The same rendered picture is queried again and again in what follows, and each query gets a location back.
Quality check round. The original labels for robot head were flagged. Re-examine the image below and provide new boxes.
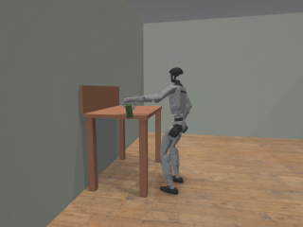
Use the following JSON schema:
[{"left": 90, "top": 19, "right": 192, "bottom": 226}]
[{"left": 169, "top": 67, "right": 184, "bottom": 87}]

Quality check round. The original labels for robot left forearm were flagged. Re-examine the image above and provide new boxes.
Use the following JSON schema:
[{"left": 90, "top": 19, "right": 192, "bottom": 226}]
[{"left": 133, "top": 94, "right": 160, "bottom": 102}]

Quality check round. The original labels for left robot upper arm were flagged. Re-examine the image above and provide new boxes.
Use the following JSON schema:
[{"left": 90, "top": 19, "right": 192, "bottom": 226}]
[{"left": 153, "top": 85, "right": 177, "bottom": 103}]

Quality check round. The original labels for robot right thigh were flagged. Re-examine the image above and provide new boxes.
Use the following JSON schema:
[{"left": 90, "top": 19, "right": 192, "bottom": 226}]
[{"left": 169, "top": 126, "right": 188, "bottom": 156}]

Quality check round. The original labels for right robot upper arm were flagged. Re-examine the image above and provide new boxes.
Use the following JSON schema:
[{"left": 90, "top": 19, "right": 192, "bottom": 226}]
[{"left": 185, "top": 88, "right": 192, "bottom": 110}]

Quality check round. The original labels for robot right forearm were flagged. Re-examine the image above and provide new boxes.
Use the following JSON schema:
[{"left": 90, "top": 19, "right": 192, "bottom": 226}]
[{"left": 182, "top": 109, "right": 190, "bottom": 120}]

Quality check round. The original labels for sponge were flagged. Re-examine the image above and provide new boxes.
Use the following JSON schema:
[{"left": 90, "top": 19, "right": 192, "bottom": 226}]
[{"left": 125, "top": 104, "right": 134, "bottom": 118}]

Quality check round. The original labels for robot left hand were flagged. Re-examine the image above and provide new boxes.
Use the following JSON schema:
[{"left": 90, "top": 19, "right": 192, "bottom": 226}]
[{"left": 120, "top": 97, "right": 135, "bottom": 110}]

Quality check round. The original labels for table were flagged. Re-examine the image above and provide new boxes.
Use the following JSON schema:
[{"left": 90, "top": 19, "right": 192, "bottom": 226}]
[{"left": 79, "top": 85, "right": 162, "bottom": 198}]

